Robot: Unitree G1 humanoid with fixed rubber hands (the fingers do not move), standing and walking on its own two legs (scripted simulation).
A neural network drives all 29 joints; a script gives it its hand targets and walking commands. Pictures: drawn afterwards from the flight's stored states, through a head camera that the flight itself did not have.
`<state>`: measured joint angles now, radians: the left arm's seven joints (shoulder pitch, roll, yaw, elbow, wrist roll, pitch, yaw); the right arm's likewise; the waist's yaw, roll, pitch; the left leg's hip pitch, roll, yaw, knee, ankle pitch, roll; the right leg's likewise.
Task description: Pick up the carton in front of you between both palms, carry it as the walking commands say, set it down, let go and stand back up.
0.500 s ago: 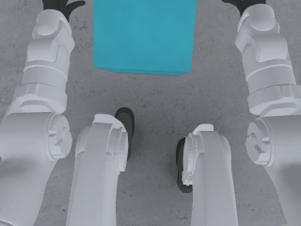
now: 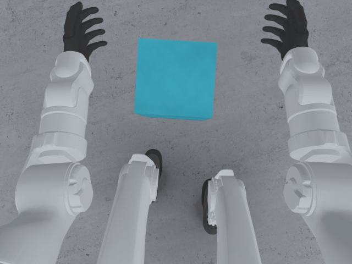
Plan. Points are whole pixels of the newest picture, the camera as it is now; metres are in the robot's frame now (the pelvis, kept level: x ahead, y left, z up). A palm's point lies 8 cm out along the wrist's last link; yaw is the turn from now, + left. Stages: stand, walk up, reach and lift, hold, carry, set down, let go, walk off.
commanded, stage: set down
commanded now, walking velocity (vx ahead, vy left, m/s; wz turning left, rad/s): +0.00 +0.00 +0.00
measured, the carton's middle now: (176, 86) +0.50 +0.07 -0.41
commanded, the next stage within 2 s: let go in 0.28 s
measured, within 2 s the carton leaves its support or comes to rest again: neither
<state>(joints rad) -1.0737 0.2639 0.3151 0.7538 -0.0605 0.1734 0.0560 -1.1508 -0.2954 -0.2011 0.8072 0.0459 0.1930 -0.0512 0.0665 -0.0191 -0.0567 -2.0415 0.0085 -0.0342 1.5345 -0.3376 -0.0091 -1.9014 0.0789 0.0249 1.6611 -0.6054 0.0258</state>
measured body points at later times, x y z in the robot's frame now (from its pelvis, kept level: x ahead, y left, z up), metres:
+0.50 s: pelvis +0.03 +0.01 +0.13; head +0.31 +0.04 +0.48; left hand +0.47 +0.26 +0.01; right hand +0.51 -0.16 +0.02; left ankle +0.13 +0.12 -0.49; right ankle +0.05 -0.12 -0.49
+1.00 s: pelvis +0.09 +0.01 +0.23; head +0.22 +0.02 +0.66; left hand +0.30 +0.26 +0.14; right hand +0.35 -0.20 +0.13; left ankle +0.13 +0.12 -0.49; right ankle +0.05 -0.12 -0.49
